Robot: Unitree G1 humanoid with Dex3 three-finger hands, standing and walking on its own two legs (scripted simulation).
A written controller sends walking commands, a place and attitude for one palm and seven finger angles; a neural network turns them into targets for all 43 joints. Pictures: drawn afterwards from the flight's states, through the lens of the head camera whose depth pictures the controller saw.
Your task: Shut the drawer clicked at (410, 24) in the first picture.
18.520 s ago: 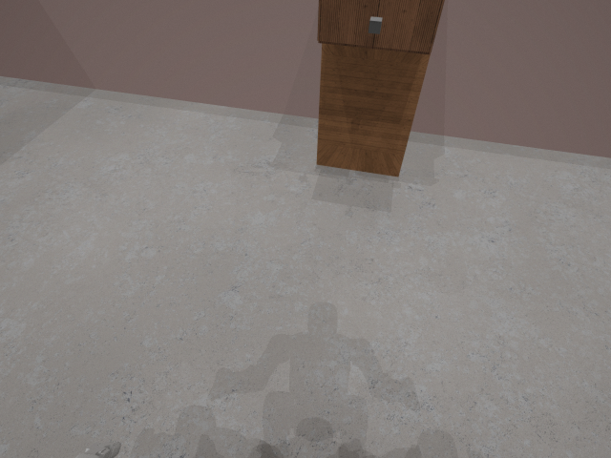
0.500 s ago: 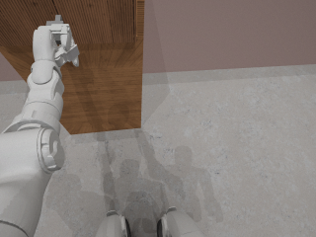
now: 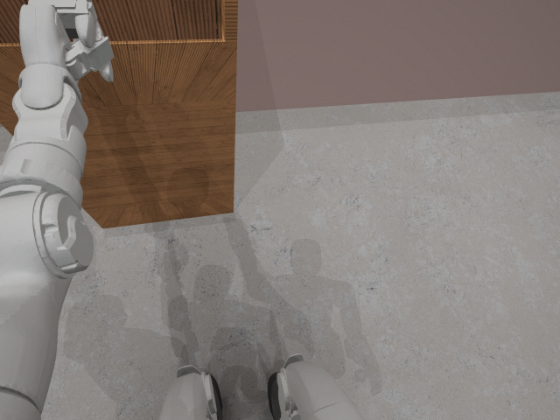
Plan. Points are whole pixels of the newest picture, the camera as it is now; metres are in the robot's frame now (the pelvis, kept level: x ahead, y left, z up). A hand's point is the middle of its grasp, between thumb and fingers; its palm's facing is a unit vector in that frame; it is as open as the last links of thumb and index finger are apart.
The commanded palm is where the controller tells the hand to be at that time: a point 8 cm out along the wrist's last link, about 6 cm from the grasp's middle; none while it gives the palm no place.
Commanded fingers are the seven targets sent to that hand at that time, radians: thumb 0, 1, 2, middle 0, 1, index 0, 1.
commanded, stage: pull the fist back off the drawer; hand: left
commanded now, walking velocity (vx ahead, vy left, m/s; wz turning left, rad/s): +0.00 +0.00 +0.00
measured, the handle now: (68, 4) +0.66 +0.16 +0.12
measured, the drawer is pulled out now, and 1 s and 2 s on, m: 0.00 0.00 0.00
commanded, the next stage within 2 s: draw the hand back to the body in 0.78 s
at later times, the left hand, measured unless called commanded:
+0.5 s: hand (105, 44) +0.59 +0.12 +0.11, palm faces +0.03 -1.00 -0.02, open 3.6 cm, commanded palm +0.56 +0.16 +0.12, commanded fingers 0.00 0.90 0.90 -1.40 -1.60 -1.40 -1.60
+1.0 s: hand (83, 60) +0.55 +0.14 +0.12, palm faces +0.03 -1.00 -0.02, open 3.2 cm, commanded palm +0.50 +0.18 +0.13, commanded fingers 0.00 0.90 0.90 -1.40 -1.60 -1.40 -1.60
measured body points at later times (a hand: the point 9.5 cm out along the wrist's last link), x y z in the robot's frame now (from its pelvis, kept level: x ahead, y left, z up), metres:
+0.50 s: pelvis +0.00 +0.01 +0.00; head +0.15 +0.02 +0.42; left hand +0.58 +0.17 +0.12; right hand -0.08 -0.24 -0.09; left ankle +0.05 +0.10 -0.67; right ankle +0.01 -0.11 -0.67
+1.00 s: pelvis +0.04 +0.00 +0.02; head +0.15 +0.01 +0.46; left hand +0.55 +0.19 +0.13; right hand +0.03 -0.26 -0.09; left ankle +0.05 +0.10 -0.67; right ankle +0.01 -0.11 -0.67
